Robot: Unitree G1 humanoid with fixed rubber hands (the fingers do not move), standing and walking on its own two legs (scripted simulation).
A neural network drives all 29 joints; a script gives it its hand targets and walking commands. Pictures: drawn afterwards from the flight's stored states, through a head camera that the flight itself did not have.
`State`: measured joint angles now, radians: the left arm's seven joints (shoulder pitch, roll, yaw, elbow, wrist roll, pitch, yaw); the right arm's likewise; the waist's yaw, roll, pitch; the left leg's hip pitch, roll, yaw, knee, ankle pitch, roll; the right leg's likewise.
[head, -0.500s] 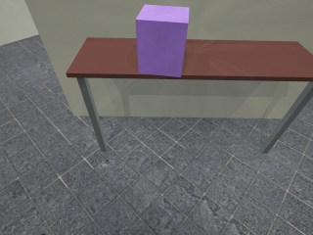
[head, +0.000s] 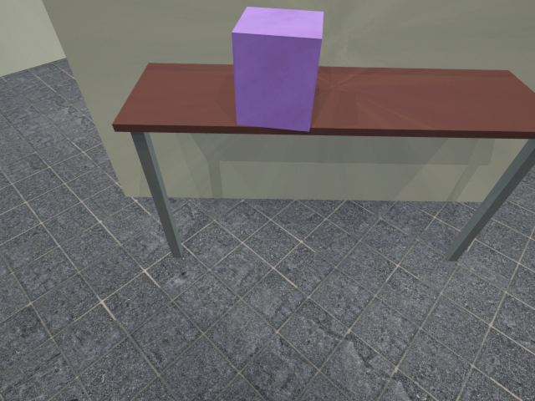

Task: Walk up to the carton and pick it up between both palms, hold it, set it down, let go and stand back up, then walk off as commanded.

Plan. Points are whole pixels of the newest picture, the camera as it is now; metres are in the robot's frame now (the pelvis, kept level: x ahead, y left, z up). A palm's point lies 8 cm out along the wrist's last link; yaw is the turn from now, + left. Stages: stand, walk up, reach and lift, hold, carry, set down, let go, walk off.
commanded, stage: stand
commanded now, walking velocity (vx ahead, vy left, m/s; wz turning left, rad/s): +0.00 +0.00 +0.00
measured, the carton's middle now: (278, 70) +0.93 +0.00 +0.08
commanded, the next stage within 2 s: none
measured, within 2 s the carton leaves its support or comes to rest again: neither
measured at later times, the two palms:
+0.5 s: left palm out of the picture +0.08 +0.32 -0.10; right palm out of the picture +0.09 -0.31 -0.10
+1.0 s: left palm out of the picture +0.09 +0.32 -0.10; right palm out of the picture +0.10 -0.31 -0.10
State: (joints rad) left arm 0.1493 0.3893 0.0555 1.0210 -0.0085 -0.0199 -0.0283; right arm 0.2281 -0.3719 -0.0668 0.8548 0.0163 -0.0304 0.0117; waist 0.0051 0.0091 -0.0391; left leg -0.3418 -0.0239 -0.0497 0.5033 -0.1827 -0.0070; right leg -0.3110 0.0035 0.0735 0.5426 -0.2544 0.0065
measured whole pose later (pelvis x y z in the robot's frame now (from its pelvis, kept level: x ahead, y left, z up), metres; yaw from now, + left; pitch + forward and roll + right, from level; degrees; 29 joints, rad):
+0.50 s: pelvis +0.00 +0.00 +0.00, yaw +0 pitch +1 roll +0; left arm 0.15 0.39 0.06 1.02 -0.01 -0.02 -0.03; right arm 0.23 -0.37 -0.07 0.86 0.02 -0.03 0.01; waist 0.01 0.01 -0.04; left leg -0.34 -0.02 -0.05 0.50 -0.18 -0.01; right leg -0.31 0.00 0.07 0.54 -0.26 0.01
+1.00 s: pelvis +0.00 +0.00 +0.00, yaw +0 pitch +1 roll +0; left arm 0.15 0.39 0.06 1.02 -0.01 -0.02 -0.03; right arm 0.23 -0.37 -0.07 0.86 0.02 -0.03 0.01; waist 0.01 0.01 -0.04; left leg -0.34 -0.02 -0.05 0.50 -0.19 -0.01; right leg -0.31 0.00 0.07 0.54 -0.26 0.01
